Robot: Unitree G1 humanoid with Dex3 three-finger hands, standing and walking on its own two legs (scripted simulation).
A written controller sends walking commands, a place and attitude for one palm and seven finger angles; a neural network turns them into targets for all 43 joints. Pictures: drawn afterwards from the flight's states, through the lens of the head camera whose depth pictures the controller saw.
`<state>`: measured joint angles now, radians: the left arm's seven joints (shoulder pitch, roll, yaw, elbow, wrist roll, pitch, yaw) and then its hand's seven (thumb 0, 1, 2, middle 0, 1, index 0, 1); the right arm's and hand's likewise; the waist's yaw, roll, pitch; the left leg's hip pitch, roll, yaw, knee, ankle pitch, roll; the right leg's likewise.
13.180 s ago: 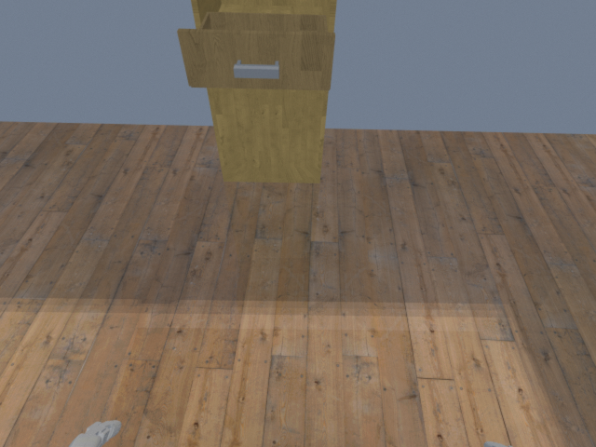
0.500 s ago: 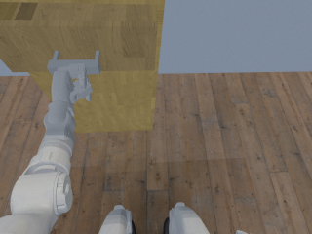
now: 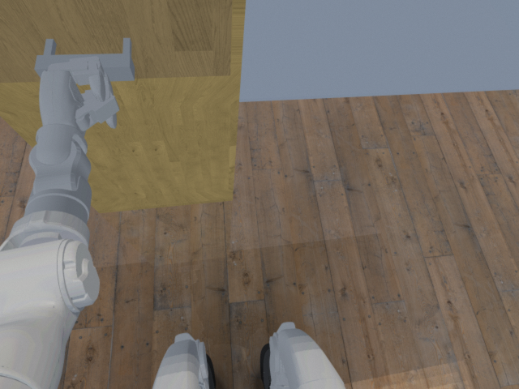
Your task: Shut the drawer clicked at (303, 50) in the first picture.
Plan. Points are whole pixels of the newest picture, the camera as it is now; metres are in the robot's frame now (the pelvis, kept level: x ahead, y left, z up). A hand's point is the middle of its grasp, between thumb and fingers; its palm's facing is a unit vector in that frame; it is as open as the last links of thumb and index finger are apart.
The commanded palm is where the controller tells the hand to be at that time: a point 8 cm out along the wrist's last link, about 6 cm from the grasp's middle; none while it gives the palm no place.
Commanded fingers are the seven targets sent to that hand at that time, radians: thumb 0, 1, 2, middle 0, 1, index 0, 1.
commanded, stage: push the drawer shut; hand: left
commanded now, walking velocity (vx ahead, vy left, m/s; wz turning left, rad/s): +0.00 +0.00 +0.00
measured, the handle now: (88, 56) +0.61 +0.20 +0.07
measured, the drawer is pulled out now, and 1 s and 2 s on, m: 0.03 0.00 0.00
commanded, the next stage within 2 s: pull the fist back off the drawer in 0.60 s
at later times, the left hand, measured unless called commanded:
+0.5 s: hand (103, 82) +0.56 +0.18 +0.06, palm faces +0.03 -1.00 -0.04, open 2.9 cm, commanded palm +0.58 +0.20 +0.07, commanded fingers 0.00 0.90 0.90 -1.40 -1.60 -1.40 -1.60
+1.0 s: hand (107, 81) +0.56 +0.17 +0.07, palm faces +0.04 -1.00 -0.06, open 3.1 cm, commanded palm +0.56 +0.19 +0.07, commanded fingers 0.00 0.90 0.90 -1.40 -1.60 -1.40 -1.60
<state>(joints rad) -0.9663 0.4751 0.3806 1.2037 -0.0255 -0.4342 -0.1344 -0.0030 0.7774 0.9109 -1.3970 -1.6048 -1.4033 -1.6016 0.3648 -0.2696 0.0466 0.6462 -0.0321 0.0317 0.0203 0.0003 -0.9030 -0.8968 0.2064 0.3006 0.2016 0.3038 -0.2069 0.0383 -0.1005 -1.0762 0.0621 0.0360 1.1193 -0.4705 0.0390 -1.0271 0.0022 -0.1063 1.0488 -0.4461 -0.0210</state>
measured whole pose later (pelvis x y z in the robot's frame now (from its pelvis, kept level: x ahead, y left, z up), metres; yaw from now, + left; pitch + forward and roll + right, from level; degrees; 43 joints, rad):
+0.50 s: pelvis -0.01 +0.01 -0.01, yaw +0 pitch +28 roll -6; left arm -1.16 0.56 0.37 1.33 0.04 -0.40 -0.11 -0.03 0.62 0.92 -1.40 -1.60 -1.40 -1.60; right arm 0.41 -0.26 0.07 0.66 -0.06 0.05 0.04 0.00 -0.90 -0.90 0.21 0.30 0.20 0.30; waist -0.26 0.05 -0.10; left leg -1.19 0.05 0.01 1.18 -0.48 0.06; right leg -1.11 -0.01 -0.13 1.07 -0.44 0.00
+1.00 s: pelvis -0.03 +0.01 -0.02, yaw +0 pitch +28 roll -6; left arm -1.25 0.60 0.33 1.36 0.05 -0.34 -0.07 0.03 0.67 0.97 -1.40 -1.60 -1.40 -1.60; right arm 0.42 -0.28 0.09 0.66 -0.07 -0.01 0.04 0.00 -0.90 -0.90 0.21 0.30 0.20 0.30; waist -0.28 0.05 -0.09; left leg -1.26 0.05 -0.01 1.20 -0.44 0.05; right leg -1.17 -0.01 -0.15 1.09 -0.41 -0.01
